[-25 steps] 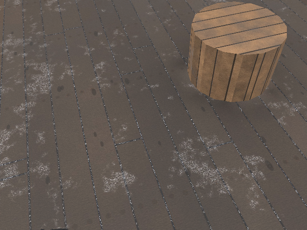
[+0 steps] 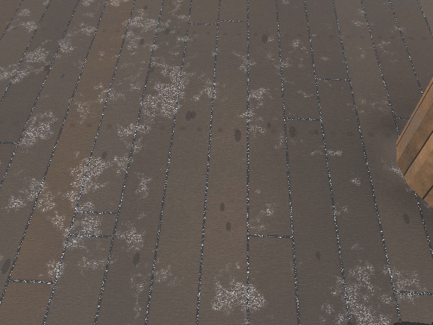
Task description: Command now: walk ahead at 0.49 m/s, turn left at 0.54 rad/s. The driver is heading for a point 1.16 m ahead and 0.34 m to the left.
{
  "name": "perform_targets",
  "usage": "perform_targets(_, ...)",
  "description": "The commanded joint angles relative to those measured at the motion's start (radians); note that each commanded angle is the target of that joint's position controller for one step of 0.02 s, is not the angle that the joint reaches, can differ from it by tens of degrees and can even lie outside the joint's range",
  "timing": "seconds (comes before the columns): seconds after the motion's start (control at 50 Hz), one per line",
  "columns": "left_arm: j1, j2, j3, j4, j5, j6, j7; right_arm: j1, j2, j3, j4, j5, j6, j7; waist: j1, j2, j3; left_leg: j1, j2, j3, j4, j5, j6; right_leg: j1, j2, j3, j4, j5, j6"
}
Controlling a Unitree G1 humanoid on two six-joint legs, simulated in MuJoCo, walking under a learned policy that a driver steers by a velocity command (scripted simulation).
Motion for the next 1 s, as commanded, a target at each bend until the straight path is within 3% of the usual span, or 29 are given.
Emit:
perform_targets(0.02, -0.095, 0.128, 0.023, -0.136, 0.032, -0.052, 0.007, 0.121, -0.114, -0.035, -0.037, -0.002, -0.019, -0.01, -0.051, -0.036, -0.159, 0.497, 0.295, -0.517, -0.348, 0.024, 0.202, -0.467, -0.068, 0.091, 0.004, 0.097, -0.021)
perform_targets(0.04, -0.069, 0.132, 0.027, -0.137, 0.037, -0.041, 0.005, 0.089, -0.115, -0.033, -0.055, -0.018, -0.022, -0.016, -0.014, 0.014, -0.141, 0.396, 0.28, -0.484, -0.365, 0.124, 0.212, -0.397, -0.079, 0.096, -0.018, 0.115, -0.014)
perform_targets(0.1, -0.05, 0.106, 0.02, -0.129, 0.049, -0.009, 0.007, 0.082, -0.116, -0.033, -0.04, -0.011, -0.028, -0.029, 0.014, 0.018, -0.115, 0.259, 0.243, -0.379, -0.397, 0.265, 0.211, -0.344, -0.085, 0.064, -0.133, 0.159, 0.026)
perform_targets(0.2, -0.259, 0.049, -0.007, -0.182, 0.048, -0.01, 0.0, 0.149, -0.145, -0.039, -0.001, 0.005, -0.014, -0.052, -0.059, 0.055, -0.073, 0.178, 0.15, -0.282, -0.369, 0.198, 0.132, -0.28, -0.013, 0.028, -0.524, 0.49, 0.058)
perform_targets(0.24, -0.323, 0.057, -0.007, -0.197, 0.033, -0.017, -0.01, 0.19, -0.151, -0.04, 0.013, 0.008, -0.008, -0.054, -0.089, 0.073, -0.077, 0.187, 0.155, -0.317, -0.358, 0.133, 0.12, -0.227, 0.026, 0.024, -0.618, 0.55, 0.06)
perform_targets(0.3, -0.353, 0.093, 0.006, -0.209, 0.023, -0.03, -0.024, 0.227, -0.141, -0.037, 0.029, 0.013, 0.0, -0.057, -0.091, 0.094, -0.08, 0.298, 0.191, -0.417, -0.279, 0.076, 0.107, -0.218, 0.042, 0.063, -0.711, 0.487, 0.038)
perform_targets(0.34, -0.311, 0.118, 0.021, -0.2, 0.018, -0.039, -0.028, 0.219, -0.139, -0.039, 0.027, 0.009, 0.006, -0.06, -0.061, 0.125, -0.09, 0.351, 0.21, -0.473, -0.215, 0.103, 0.09, -0.164, 0.046, 0.066, -0.742, 0.393, 0.005)
perform_targets(0.36, -0.238, 0.129, 0.032, -0.183, 0.018, -0.044, -0.026, 0.201, -0.127, -0.035, 0.02, 0.007, 0.008, -0.059, -0.015, 0.133, -0.112, 0.343, 0.192, -0.47, -0.161, 0.152, 0.07, -0.062, 0.049, 0.048, -0.786, 0.395, -0.021)
perform_targets(0.38, -0.129, 0.162, 0.047, -0.167, 0.031, -0.05, -0.019, 0.188, -0.088, -0.021, 0.008, 0.001, 0.004, -0.056, 0.042, 0.112, -0.196, 0.291, 0.145, -0.426, -0.008, 0.183, 0.036, 0.134, -0.016, 0.089, -0.78, 0.397, -0.068)
perform_targets(0.4, 0.036, 0.224, 0.062, -0.156, 0.041, -0.047, -0.009, 0.204, -0.03, 0.0, -0.016, -0.02, 0.0, -0.055, 0.094, -0.023, -0.346, 0.145, 0.069, -0.319, 0.287, -0.043, -0.009, 0.408, -0.205, 0.28, -0.763, 0.363, -0.135)
perform_targets(0.42, 0.095, 0.267, 0.073, -0.107, 0.045, -0.034, -0.018, 0.333, -0.019, 0.009, -0.038, 0.023, -0.005, -0.057, 0.031, -0.382, -0.428, -0.2, -0.023, -0.222, 0.582, -0.426, -0.062, 0.641, -0.408, 0.762, -0.864, 0.101, -0.301)
perform_targets(0.44, 0.047, 0.163, 0.052, -0.139, 0.025, -0.028, -0.021, 0.319, -0.127, -0.011, -0.008, 0.03, -0.003, -0.061, 0.051, -0.217, -0.328, -0.299, 0.063, -0.241, 0.689, -0.373, -0.08, 0.57, -0.393, 0.765, -0.912, -0.08, -0.271)
perform_targets(0.46, 0.01, 0.111, 0.036, -0.147, 0.027, -0.018, -0.014, 0.206, -0.163, -0.022, -0.024, 0.02, 0.004, -0.06, 0.076, -0.125, -0.213, -0.317, 0.095, -0.209, 0.715, -0.275, -0.09, 0.462, -0.342, 0.586, -0.914, -0.037, -0.222)
perform_targets(0.48, -0.033, 0.1, 0.028, -0.148, 0.037, -0.012, -0.014, 0.155, -0.145, -0.021, -0.037, 0.006, 0.009, -0.059, 0.058, -0.052, -0.141, -0.288, 0.125, -0.185, 0.689, -0.21, -0.097, 0.341, -0.297, 0.465, -0.933, 0.103, -0.2)
perform_targets(0.5, -0.058, 0.08, 0.021, -0.138, 0.039, -0.009, -0.012, 0.116, -0.132, -0.025, -0.052, -0.007, 0.01, -0.056, 0.044, -0.039, -0.089, -0.273, 0.151, -0.182, 0.638, -0.169, -0.097, 0.262, -0.254, 0.372, -0.957, 0.201, -0.189)
perform_targets(0.52, -0.068, 0.082, 0.018, -0.13, 0.045, -0.01, -0.011, 0.129, -0.11, -0.024, -0.058, 0.002, 0.014, -0.048, 0.018, -0.085, -0.071, -0.229, 0.175, -0.172, 0.614, -0.146, -0.098, 0.201, -0.236, 0.308, -0.98, 0.256, -0.183)
perform_targets(0.56, -0.069, 0.079, 0.02, -0.107, 0.035, -0.016, -0.013, 0.137, -0.07, -0.016, -0.058, 0.01, 0.023, -0.042, 0.006, -0.108, -0.06, -0.211, 0.188, -0.141, 0.562, -0.136, -0.107, 0.159, -0.216, 0.213, -1.021, 0.323, -0.193)
perform_targets(0.6, -0.067, 0.115, 0.031, -0.086, 0.034, -0.02, -0.011, 0.097, -0.052, -0.009, -0.08, 0.004, 0.03, -0.042, 0.004, -0.094, -0.039, -0.239, 0.203, -0.133, 0.491, -0.097, -0.122, 0.144, -0.236, 0.156, -1.056, 0.383, -0.212)
perform_targets(0.72, -0.045, 0.163, 0.043, -0.036, 0.026, -0.004, -0.003, -0.047, -0.031, 0.007, -0.104, 0.0, 0.014, -0.013, 0.053, -0.057, -0.022, -0.189, 0.195, -0.064, 0.163, 0.173, -0.112, 0.2, -0.204, -0.064, -1.056, 0.514, -0.169)
perform_targets(0.8, 0.0, 0.2, 0.054, -0.002, 0.006, 0.013, -0.003, -0.133, -0.042, 0.005, -0.143, 0.006, 0.013, 0.008, 0.067, -0.063, 0.01, -0.16, 0.173, -0.014, 0.038, 0.133, -0.069, 0.289, -0.238, -0.122, -1.029, 0.575, -0.144)
perform_targets(0.84, -0.003, 0.23, 0.063, 0.002, -0.004, 0.025, 0.0, -0.112, -0.071, -0.01, -0.152, -0.001, 0.018, 0.013, 0.033, -0.083, -0.018, -0.078, 0.124, 0.035, 0.008, 0.032, -0.029, 0.332, -0.244, -0.163, -0.932, 0.856, -0.125)
perform_targets(0.86, -0.006, 0.247, 0.068, 0.002, -0.01, 0.031, 0.004, -0.056, -0.096, -0.024, -0.144, -0.005, 0.023, 0.011, -0.007, -0.1, -0.06, 0.013, 0.085, 0.064, 0.0, -0.016, -0.005, 0.34, -0.24, -0.184, -0.829, 1.026, -0.114)
perform_targets(0.88, -0.019, 0.249, 0.067, -0.002, -0.014, 0.039, 0.007, 0.082, -0.133, -0.048, -0.109, -0.004, 0.027, 0.007, -0.091, -0.086, -0.132, 0.196, 0.039, 0.088, -0.055, 0.014, 0.029, 0.301, -0.215, -0.217, -0.649, 1.115, -0.092)
perform_targets(0.9, -0.008, 0.218, 0.054, -0.012, -0.003, 0.038, 0.012, 0.266, -0.194, -0.082, -0.061, 0.001, 0.036, -0.009, -0.175, -0.043, -0.221, 0.492, 0.04, 0.025, -0.078, 0.053, 0.07, 0.119, -0.18, -0.229, -0.393, 0.982, -0.055)
perform_targets(0.92, 0.066, 0.086, 0.01, -0.07, 0.047, 0.025, 0.003, 0.294, -0.316, -0.103, -0.055, 0.012, 0.035, -0.026, -0.096, 0.238, -0.297, 0.853, 0.31, -0.475, -0.111, -0.041, 0.224, -0.343, -0.029, -0.211, -0.007, 0.112, 0.01)
perform_targets(0.94, 0.023, 0.107, -0.001, -0.095, 0.029, -0.013, -0.008, 0.305, -0.287, -0.084, -0.097, 0.007, 0.015, -0.02, -0.119, 0.222, -0.485, 0.939, 0.435, -0.893, -0.296, -0.246, 0.334, -0.492, 0.068, 0.041, 0.178, -0.158, 0.013)
perform_targets(0.96, -0.086, 0.183, 0.019, -0.122, -0.011, -0.032, -0.018, 0.278, -0.213, -0.061, -0.084, -0.002, 0.001, -0.014, -0.147, 0.132, -0.361, 0.866, 0.407, -0.765, -0.335, -0.23, 0.268, -0.584, 0.011, 0.087, 0.186, -0.062, -0.002)
perform_targets(0.98, -0.114, 0.171, 0.011, -0.134, -0.012, -0.044, -0.018, 0.234, -0.185, -0.052, -0.078, -0.001, -0.008, -0.015, -0.113, 0.087, -0.249, 0.722, 0.369, -0.639, -0.338, -0.155, 0.233, -0.572, -0.028, 0.075, 0.105, 0.025, -0.016)
perform_targets(1.0, -0.113, 0.162, 0.011, -0.117, 0.018, -0.047, -0.009, 0.175, -0.153, -0.039, -0.08, -0.003, -0.013, -0.016, -0.07, 0.014, -0.182, 0.581, 0.328, -0.517, -0.321, 0.045, 0.195, -0.504, -0.067, 0.068, 0.018, 0.077, -0.013)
